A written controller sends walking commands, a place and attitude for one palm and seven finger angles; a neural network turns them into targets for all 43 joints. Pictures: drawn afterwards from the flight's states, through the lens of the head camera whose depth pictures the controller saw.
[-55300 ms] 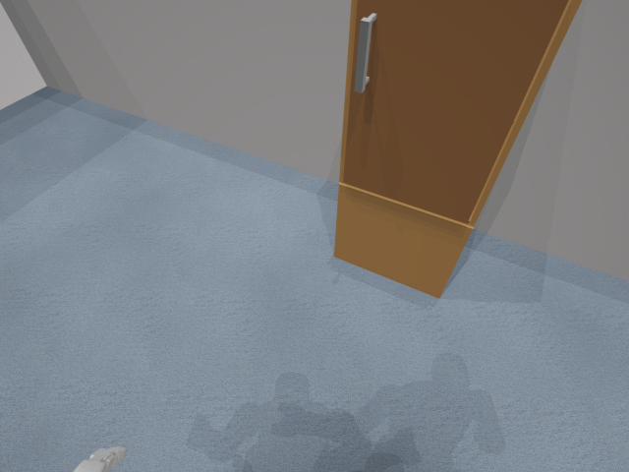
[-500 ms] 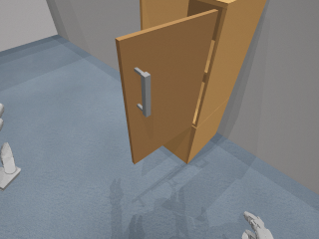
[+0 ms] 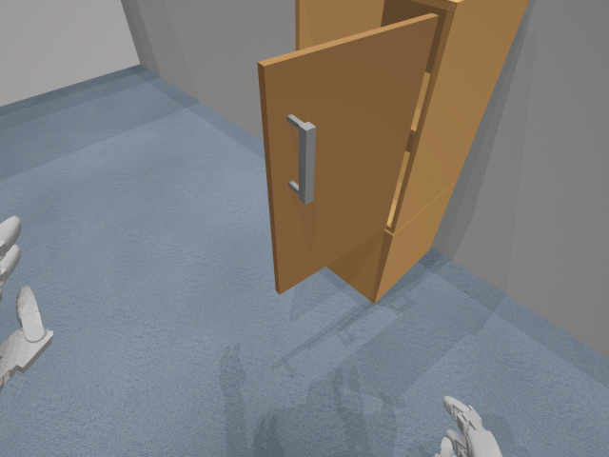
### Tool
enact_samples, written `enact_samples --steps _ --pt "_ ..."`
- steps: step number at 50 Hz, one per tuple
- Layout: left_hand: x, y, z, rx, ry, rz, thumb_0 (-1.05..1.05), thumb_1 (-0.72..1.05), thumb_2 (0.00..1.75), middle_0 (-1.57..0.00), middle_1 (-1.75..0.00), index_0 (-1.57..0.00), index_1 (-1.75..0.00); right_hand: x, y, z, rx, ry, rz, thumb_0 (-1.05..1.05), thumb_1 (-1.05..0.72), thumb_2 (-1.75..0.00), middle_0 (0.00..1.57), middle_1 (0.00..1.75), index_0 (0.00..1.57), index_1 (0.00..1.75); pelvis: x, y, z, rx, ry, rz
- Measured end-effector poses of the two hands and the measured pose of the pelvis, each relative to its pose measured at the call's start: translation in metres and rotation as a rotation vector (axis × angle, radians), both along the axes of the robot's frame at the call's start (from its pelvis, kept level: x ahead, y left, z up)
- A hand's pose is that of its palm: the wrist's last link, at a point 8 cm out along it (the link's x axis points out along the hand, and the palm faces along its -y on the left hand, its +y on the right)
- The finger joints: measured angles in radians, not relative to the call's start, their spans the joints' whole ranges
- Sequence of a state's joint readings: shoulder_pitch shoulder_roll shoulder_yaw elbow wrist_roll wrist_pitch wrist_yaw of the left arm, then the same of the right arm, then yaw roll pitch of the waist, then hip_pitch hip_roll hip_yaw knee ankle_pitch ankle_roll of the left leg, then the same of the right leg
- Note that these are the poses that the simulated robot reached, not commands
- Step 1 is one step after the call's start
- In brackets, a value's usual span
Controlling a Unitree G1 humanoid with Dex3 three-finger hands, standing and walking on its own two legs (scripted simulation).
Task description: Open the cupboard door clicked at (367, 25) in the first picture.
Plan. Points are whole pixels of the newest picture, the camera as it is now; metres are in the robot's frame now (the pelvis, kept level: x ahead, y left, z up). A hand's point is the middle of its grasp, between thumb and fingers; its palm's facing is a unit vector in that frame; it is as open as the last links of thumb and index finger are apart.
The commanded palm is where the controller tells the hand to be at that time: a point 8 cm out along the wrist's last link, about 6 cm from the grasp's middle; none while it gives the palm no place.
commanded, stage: stop stepping back and stand still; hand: left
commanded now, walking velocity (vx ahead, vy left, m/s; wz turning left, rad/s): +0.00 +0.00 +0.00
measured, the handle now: (299, 160) +0.58 +0.06 +0.09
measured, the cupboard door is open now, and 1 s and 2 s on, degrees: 83 83 83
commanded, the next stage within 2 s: let the arm hang, fingers relaxed in 0.10 s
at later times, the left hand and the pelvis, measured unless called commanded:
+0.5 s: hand out of the picture +0.06 +0.18 -0.19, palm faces -0.03 -0.99 -0.16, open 7.4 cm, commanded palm none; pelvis +0.01 +0.00 -0.02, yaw +1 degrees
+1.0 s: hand out of the picture -0.06 +0.14 -0.17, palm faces +0.10 -0.97 -0.22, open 7.4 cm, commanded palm none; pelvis +0.04 -0.02 +0.00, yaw +2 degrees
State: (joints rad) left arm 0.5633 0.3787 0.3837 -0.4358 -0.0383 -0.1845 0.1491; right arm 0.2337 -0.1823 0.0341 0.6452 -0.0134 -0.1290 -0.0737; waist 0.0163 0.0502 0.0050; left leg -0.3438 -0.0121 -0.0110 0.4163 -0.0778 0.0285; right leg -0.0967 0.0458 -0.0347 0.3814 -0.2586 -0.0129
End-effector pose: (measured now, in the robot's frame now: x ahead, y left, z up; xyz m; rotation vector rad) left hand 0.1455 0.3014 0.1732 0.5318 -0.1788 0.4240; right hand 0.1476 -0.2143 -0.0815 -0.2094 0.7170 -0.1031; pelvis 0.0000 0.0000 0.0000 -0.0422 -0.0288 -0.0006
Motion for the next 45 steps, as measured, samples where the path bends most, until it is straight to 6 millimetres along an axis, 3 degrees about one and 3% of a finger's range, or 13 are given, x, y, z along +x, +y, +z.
enact_samples --steps 4,11,13,15,17,21,23,25,28,31,36,40,45 --pt "0.001 0.0 -0.005 -0.028 -0.022 -0.005 0.01 0.88 0.9 -0.21 -0.3 -0.21 -0.3 0.004 -0.002 0.0 -0.019 -0.01 0.002 0.01 -0.9 -0.9 0.2 0.3 0.2 0.3 0.0 0.002 -0.003 -0.016 -0.016 -0.003" --pt "0.021 0.005 -0.009 -0.021 -0.024 -0.026 0.01 0.89 0.9 -0.21 -0.3 -0.21 -0.3 0.009 -0.009 0.008 -0.034 -0.038 -0.017 0.01 -0.9 -0.9 0.2 0.3 0.2 0.3 0.002 0.004 -0.002 0.004 0.003 0.004" --pt "0.035 0.009 -0.048 -0.042 0.148 -0.041 0.01 0.89 0.9 -0.2 -0.3 -0.2 -0.3 0.01 -0.015 -0.007 -0.024 0.007 0.021 0.01 -0.9 -0.9 0.2 0.3 0.2 0.3 -0.002 0.006 -0.007 0.005 0.024 0.014" --pt "0.041 0.012 -0.109 -0.123 0.406 -0.025 0.0 0.89 0.9 -0.2 -0.3 -0.2 -0.3 0.006 -0.023 -0.024 -0.02 0.091 0.027 0.01 -0.9 -0.9 0.2 0.3 0.2 0.3 -0.005 0.008 -0.011 0.0 0.027 0.018" --pt "0.03 0.007 -0.174 -0.216 0.669 0.0 0.0 0.9 0.9 -0.2 -0.3 -0.2 -0.3 -0.004 -0.032 -0.035 -0.024 0.165 0.008 0.01 -0.9 -0.9 0.2 0.3 0.2 0.3 -0.005 0.007 -0.014 0.0 0.024 0.021" --pt "-0.024 -0.025 -0.28 -0.41 1.092 0.039 0.01 0.9 0.9 -0.2 -0.3 -0.2 -0.3 -0.041 -0.048 -0.047 -0.058 0.317 -0.063 0.01 -0.9 -0.9 0.2 0.3 0.2 0.3 0.001 0.006 -0.018 0.0 0.003 0.024" --pt "-0.056 -0.048 -0.315 -0.502 1.257 0.048 0.01 0.9 0.9 -0.2 -0.3 -0.2 -0.3 -0.066 -0.052 -0.049 -0.081 0.408 -0.095 0.01 -0.9 -0.9 0.2 0.3 0.2 0.3 0.006 0.005 -0.019 0.003 -0.004 0.024" --pt "-0.09 -0.071 -0.334 -0.589 1.391 0.06 0.01 0.91 0.9 -0.2 -0.3 -0.2 -0.3 -0.092 -0.052 -0.05 -0.096 0.507 -0.116 0.01 -0.9 -0.9 0.2 0.3 0.2 0.3 0.009 0.004 -0.016 0.01 0.0 0.024" --pt "-0.142 -0.092 -0.341 -0.681 1.536 0.122 0.02 0.92 0.9 -0.2 -0.3 -0.2 -0.3 -0.127 -0.048 -0.05 -0.094 0.65 -0.132 0.01 -0.9 -0.9 0.2 0.3 0.19 0.3 0.013 0.001 -0.011 0.023 0.017 0.024" --pt "-0.189 -0.103 -0.332 -0.736 1.634 0.207 0.02 0.92 0.9 -0.2 -0.3 -0.2 -0.3 -0.151 -0.04 -0.051 -0.065 0.756 -0.137 0.01 -0.9 -0.9 0.19 0.3 0.19 0.3 0.016 -0.002 -0.005 0.028 0.03 0.031" --pt "-0.247 -0.107 -0.31 -0.746 1.743 0.347 0.01 0.91 0.9 -0.2 -0.3 -0.2 -0.3 -0.161 -0.022 -0.061 0.01 0.809 -0.136 0.01 -0.9 -0.9 0.2 0.3 0.2 0.3 0.02 -0.008 -0.002 0.026 0.023 0.038" --pt "-0.264 -0.106 -0.3 -0.718 1.774 0.41 0.01 0.91 0.9 -0.2 -0.3 -0.2 -0.3 -0.152 -0.009 -0.071 0.07 0.784 -0.128 0.01 -0.9 -0.9 0.2 0.3 0.2 0.3 0.024 -0.013 -0.002 0.026 0.007 0.036" --pt "-0.248 -0.107 -0.302 -0.693 1.723 0.412 0.01 0.91 0.9 -0.2 -0.3 -0.2 -0.3 -0.138 0.0 -0.081 0.111 0.753 -0.106 0.01 -0.91 -0.9 0.2 0.3 0.2 0.3 0.029 -0.017 -0.004 0.032 -0.006 0.033"
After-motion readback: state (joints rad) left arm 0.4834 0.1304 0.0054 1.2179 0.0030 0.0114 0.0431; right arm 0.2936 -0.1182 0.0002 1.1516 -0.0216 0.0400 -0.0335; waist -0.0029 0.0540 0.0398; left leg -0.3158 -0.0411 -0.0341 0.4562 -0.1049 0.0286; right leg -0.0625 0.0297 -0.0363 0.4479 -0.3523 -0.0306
